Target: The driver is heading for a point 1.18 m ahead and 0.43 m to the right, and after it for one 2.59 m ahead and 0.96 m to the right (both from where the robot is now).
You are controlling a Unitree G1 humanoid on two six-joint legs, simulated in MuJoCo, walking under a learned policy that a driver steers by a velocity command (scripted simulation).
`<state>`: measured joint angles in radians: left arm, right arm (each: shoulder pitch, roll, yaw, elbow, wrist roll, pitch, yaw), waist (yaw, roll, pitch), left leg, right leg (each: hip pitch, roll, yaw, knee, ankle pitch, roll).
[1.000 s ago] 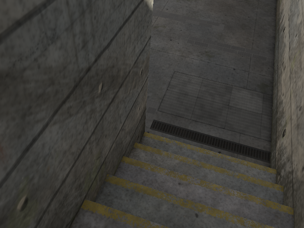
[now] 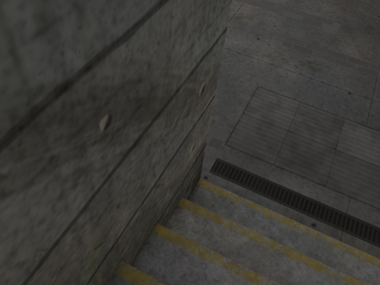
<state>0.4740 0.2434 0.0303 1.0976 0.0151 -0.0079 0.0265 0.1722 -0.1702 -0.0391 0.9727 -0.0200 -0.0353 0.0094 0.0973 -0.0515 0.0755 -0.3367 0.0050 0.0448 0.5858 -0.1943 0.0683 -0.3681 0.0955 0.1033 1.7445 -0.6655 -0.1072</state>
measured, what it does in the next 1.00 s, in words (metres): goes down: right foot 0.18 m lower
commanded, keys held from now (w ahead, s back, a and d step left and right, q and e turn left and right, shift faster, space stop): w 1.00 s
